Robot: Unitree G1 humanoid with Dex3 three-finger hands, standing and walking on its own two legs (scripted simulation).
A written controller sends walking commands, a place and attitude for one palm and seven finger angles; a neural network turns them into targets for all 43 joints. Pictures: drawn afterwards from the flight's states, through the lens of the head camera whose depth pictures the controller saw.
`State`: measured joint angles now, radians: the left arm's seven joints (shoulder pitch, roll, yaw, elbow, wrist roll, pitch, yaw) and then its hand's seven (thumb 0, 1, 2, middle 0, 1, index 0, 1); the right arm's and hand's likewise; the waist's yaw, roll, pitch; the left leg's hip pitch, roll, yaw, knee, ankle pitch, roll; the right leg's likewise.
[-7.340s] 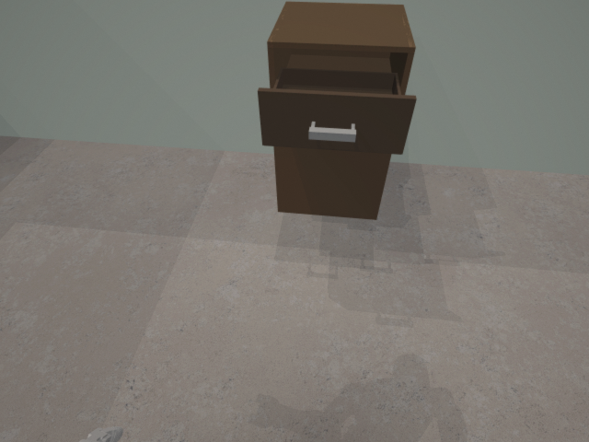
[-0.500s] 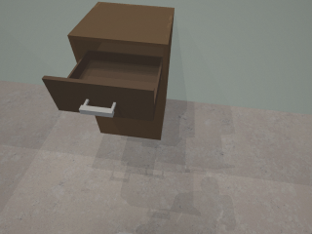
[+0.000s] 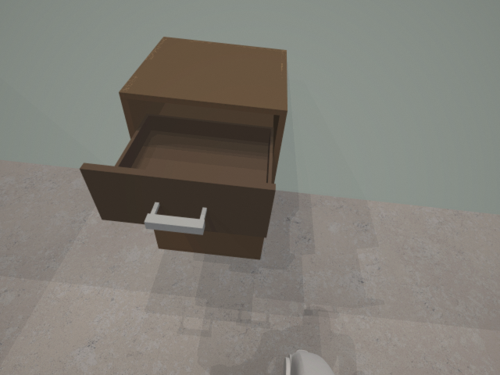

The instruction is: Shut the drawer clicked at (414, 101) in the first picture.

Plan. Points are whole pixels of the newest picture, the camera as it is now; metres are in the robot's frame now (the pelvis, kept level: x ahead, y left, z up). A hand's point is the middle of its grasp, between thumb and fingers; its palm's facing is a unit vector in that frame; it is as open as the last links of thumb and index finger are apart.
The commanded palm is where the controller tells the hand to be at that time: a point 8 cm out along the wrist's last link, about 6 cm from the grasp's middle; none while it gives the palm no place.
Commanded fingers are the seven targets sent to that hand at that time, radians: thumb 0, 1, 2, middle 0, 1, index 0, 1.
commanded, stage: take the last steps up to it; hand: left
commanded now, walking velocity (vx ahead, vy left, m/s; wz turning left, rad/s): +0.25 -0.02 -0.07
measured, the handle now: (177, 216) +0.47 +0.18 -0.08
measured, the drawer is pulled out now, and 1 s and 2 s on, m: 0.30 0.30 0.30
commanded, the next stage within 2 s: come to a stop and stand still in 0.26 s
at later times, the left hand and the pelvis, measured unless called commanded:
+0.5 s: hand (160, 360) +0.19 +0.17 -0.17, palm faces +0.01 -0.97 -0.24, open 7.1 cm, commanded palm none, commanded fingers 0.00 0.90 0.90 -0.20 -0.30 -0.20 -0.30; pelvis +0.15 -0.01 -0.01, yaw -2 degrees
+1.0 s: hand (149, 362) +0.19 +0.19 -0.18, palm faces -0.02 -0.97 -0.26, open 7.3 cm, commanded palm none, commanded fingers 0.00 0.90 0.90 -0.20 -0.30 -0.20 -0.30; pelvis +0.14 -0.01 -0.01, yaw -5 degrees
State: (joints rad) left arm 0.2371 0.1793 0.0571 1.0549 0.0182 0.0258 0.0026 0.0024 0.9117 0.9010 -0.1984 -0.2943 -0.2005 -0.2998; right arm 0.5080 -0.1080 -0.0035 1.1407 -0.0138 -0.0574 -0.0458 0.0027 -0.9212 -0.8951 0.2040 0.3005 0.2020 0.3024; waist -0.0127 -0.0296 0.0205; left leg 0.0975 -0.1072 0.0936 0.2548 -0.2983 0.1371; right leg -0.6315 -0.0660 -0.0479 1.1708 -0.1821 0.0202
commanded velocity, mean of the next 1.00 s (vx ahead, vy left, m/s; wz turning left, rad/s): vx -0.02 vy -0.04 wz -0.02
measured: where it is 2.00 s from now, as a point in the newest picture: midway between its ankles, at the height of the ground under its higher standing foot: outside the picture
